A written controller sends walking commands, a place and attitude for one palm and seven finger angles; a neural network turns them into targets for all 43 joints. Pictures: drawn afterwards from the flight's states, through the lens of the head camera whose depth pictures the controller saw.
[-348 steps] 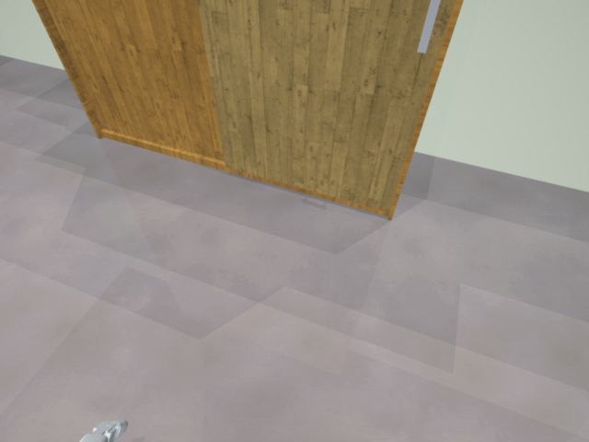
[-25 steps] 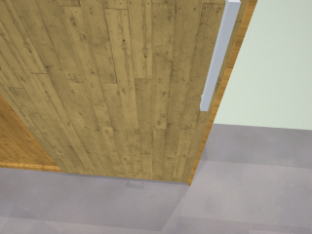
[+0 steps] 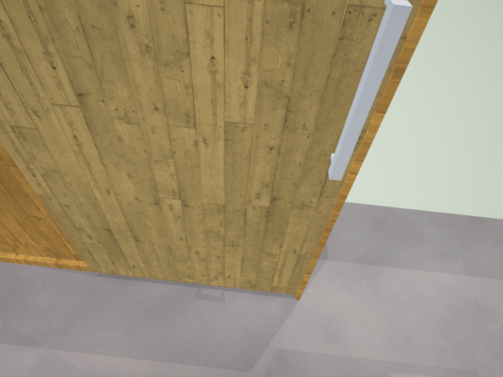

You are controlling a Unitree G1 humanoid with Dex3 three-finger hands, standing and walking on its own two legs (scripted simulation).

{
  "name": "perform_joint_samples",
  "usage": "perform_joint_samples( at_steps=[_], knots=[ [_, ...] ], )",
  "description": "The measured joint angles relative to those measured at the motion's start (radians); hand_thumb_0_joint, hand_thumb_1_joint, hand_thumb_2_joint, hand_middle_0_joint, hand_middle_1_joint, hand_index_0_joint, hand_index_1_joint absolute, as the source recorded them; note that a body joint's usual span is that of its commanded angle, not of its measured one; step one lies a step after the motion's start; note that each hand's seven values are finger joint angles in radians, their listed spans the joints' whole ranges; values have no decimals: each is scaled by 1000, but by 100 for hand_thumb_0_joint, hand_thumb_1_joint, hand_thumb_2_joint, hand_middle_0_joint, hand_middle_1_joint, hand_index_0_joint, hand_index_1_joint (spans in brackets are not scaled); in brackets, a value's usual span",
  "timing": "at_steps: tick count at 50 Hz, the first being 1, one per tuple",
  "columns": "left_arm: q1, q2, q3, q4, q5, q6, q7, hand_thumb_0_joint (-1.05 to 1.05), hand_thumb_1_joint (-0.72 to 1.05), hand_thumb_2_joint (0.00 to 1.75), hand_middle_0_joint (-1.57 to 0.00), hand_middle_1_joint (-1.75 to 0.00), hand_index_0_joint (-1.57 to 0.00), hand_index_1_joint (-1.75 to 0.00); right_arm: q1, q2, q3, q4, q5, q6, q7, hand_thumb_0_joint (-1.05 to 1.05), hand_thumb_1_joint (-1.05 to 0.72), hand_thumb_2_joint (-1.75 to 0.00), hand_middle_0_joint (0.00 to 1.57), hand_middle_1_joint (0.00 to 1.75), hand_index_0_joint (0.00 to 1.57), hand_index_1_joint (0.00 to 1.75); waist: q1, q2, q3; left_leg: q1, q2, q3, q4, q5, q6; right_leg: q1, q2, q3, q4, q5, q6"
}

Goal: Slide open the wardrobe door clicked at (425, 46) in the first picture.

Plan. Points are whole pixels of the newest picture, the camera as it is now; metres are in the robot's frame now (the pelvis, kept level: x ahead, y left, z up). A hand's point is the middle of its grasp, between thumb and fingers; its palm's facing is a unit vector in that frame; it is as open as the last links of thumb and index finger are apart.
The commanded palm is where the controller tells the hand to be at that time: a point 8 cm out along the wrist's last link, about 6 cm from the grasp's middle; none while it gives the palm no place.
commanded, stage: look again from close up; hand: right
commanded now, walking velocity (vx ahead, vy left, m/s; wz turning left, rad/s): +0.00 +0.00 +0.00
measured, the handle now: (358, 102) +0.54 -0.15 +0.19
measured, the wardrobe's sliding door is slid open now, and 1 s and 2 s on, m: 0.00 0.00 0.00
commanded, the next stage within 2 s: shuffle to correct the standing spot in 0.62 s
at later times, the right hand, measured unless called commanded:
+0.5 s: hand out of the picture +0.01 -0.16 -0.17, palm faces +0.01 +0.97 -0.22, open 7.4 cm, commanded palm none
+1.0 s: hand out of the picture +0.01 -0.16 -0.18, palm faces +0.08 +0.98 -0.16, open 7.4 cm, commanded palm none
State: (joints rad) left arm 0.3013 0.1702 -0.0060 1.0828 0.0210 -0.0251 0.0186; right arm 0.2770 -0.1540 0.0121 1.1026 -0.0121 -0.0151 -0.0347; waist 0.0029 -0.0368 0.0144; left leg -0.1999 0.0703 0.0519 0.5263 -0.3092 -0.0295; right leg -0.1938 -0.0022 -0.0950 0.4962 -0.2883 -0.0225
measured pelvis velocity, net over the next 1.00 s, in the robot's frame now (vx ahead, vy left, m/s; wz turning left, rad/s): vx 0.03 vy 0.02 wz -0.02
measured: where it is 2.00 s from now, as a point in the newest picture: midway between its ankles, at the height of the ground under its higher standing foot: outside the picture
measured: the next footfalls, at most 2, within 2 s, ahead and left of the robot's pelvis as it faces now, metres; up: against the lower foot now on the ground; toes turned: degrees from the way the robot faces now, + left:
left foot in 1.30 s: +0.16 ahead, +0.12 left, +0.00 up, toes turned +5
right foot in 1.64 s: +0.11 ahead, -0.11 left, +0.00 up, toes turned -6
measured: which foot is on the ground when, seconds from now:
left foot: down 0.00-1.00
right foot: down 0.00-1.00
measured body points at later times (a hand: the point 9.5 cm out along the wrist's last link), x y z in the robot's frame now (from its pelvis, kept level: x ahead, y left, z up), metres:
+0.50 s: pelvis +0.00 +0.03 +0.00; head +0.01 +0.03 +0.45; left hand +0.03 +0.27 -0.15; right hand +0.01 -0.21 -0.15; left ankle -0.02 +0.13 -0.74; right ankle -0.01 -0.10 -0.74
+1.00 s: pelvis +0.03 +0.02 +0.00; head +0.04 +0.00 +0.45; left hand +0.03 +0.25 -0.16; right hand +0.01 -0.21 -0.17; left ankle -0.02 +0.13 -0.74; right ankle -0.01 -0.10 -0.74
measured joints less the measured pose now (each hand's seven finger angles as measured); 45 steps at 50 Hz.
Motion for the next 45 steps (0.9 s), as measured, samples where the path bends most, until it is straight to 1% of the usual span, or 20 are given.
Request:
perform_joint_samples(
  at_steps=[12, 24, 39, 42, 45],
  knots=[
    [-53, 17, 6, 3, -1, -2, 0, 1, 91, 90, -20, -30, -19, -30, -18, -15, -4, -10, -1, -3, 8, 1, -91, -90, 20, 30, 20, 30, -7, 35, 11, 8, -29, 10, -28, 17, 27, 8, -27, 9, -31, 23, 27],
    [-74, 23, 7, 17, -1, 3, -1, 1, 91, 90, -20, -30, -20, -30, -30, -39, -9, -5, -2, -2, 14, 1, -90, -90, 20, 30, 20, 30, -10, 40, 22, 18, -48, 19, -54, 31, 42, 14, -44, 17, -48, 35, 43],
    [-77, 23, 2, 32, 1, 5, -3, 1, 91, 90, -20, -30, -20, -30, -49, -54, -13, -6, -1, -2, 15, 1, -90, -90, 20, 30, 20, 30, -9, 38, 21, 27, -53, 25, -72, 36, 48, 21, -48, 23, -67, 44, 50],
    [-60, 18, 2, 32, 5, 10, -6, 1, 91, 90, -20, -30, -20, -30, -38, -46, -15, -8, -4, 2, 16, 1, -90, -90, 20, 30, 20, 30, -10, 38, 11, 25, -53, 29, -54, 19, 49, 12, -50, 27, -38, 23, 48],
    [-31, 10, 2, 32, 9, 18, -12, 1, 91, 90, -20, -30, -19, -30, -10, -33, -21, -14, -7, 5, 21, 1, -90, -90, 20, 30, 20, 30, -14, 34, -3, 29, -58, 38, -38, -5, 49, -6, -56, 37, 19, -23, 35]
  ],
)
